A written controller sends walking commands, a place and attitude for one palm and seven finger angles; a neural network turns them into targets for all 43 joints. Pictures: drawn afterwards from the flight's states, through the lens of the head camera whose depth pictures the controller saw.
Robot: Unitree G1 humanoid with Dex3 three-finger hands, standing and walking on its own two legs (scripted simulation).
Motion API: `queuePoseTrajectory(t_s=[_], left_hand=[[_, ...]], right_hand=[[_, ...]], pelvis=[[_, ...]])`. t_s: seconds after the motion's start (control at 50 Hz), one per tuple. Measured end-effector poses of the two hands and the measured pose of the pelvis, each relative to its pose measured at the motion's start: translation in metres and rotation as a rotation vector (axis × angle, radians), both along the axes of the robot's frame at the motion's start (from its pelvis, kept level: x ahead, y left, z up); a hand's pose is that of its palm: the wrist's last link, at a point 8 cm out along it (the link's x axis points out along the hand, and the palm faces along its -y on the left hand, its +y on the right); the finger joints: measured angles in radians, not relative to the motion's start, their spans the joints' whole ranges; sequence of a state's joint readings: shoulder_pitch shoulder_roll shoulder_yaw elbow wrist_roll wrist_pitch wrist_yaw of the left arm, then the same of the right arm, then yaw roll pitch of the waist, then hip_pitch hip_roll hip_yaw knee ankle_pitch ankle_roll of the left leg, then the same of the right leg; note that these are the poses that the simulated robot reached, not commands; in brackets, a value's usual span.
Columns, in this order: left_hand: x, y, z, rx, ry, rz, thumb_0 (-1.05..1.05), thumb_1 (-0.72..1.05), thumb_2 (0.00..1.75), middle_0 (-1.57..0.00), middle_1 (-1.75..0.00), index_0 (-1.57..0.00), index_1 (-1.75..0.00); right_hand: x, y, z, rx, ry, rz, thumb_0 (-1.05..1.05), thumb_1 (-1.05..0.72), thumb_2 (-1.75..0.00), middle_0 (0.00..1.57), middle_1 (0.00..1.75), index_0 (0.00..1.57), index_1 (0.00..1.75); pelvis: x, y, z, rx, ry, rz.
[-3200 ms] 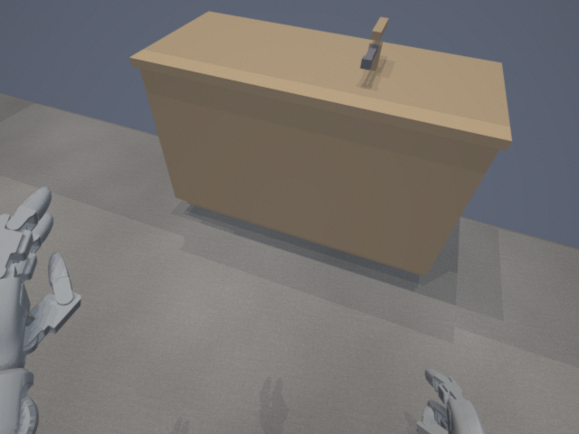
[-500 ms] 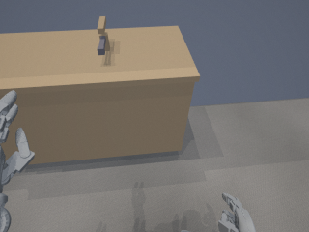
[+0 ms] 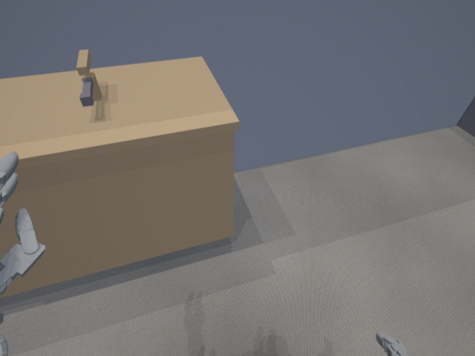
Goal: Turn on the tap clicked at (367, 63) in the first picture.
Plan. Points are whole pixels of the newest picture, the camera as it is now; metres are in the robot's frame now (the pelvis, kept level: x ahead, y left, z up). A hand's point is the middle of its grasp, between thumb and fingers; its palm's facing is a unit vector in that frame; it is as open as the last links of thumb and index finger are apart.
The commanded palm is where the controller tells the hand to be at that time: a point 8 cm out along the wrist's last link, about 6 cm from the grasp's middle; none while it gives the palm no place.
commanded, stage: take the last steps up to it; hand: left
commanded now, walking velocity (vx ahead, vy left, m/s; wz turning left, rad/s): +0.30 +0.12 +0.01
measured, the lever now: (86, 99) +0.77 +0.45 +0.05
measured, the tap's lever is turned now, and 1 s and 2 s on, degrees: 0 0 0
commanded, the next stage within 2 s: come to a stop and stand still in 1.42 s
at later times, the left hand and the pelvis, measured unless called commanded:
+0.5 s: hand (68, 207) +0.27 +0.24 +0.17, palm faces +0.42 -0.80 -0.43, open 7.4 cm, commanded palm +0.23 +0.28 +0.18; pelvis +0.07 +0.01 +0.00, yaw +0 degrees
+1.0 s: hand (94, 152) +0.40 +0.25 +0.17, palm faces +0.41 -0.80 -0.44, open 7.4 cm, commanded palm +0.34 +0.30 +0.18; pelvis +0.18 +0.02 +0.00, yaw +1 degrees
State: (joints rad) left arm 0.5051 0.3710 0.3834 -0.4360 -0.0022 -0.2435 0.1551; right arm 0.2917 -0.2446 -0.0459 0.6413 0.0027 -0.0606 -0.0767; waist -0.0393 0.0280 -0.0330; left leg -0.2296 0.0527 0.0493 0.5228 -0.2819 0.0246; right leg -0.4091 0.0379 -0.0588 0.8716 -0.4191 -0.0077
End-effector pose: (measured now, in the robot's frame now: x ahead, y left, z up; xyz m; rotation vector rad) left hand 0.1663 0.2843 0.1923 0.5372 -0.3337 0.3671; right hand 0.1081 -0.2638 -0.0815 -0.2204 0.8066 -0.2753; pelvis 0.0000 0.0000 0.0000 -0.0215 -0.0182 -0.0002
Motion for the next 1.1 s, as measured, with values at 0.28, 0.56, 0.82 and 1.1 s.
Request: queuePoseTrajectory(t_s=[0.28,0.56,0.82,1.1], left_hand=[[0.025,-0.045,-0.004,-0.012,0.035,-0.034,0.02,0.88,0.90,-0.22,-0.31,-0.22,-0.30],[0.089,0.007,-0.011,-0.024,-0.020,-0.001,0.01,0.89,0.90,-0.21,-0.30,-0.22,-0.30],[0.143,-0.009,0.003,0.079,0.010,-0.021,0.01,0.89,0.90,-0.21,-0.30,-0.22,-0.30],[0.219,0.021,-0.004,-0.006,0.009,-0.032,0.02,0.88,0.90,-0.22,-0.31,-0.22,-0.30]], right_hand=[[0.041,0.010,-0.023,0.120,0.045,0.095,0.01,-0.91,-0.90,0.20,0.30,0.21,0.30],[0.117,0.026,-0.010,0.020,-0.026,0.067,0.01,-0.91,-0.90,0.20,0.30,0.20,0.30],[0.180,0.063,-0.037,0.170,-0.024,0.134,0.01,-0.90,-0.90,0.20,0.30,0.21,0.30],[0.251,0.043,-0.003,-0.001,0.008,0.101,0.01,-0.91,-0.90,0.20,0.30,0.20,0.30]], pelvis=[[0.016,-0.026,-0.001,0.033,0.009,0.008],[0.077,0.013,-0.012,0.058,0.003,-0.008],[0.140,0.005,-0.018,0.026,0.013,0.016],[0.213,0.035,-0.004,0.046,0.016,0.006]])
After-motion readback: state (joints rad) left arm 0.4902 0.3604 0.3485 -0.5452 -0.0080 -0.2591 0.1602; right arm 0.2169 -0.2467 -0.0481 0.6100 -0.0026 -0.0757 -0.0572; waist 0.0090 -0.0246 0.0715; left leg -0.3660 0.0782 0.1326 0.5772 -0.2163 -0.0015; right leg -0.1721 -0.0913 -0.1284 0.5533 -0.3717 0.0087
